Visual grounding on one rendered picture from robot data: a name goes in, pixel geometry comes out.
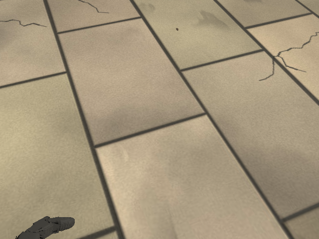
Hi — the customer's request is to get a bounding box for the robot left hand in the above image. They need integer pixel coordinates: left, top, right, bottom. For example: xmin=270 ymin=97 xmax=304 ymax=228
xmin=15 ymin=216 xmax=75 ymax=239

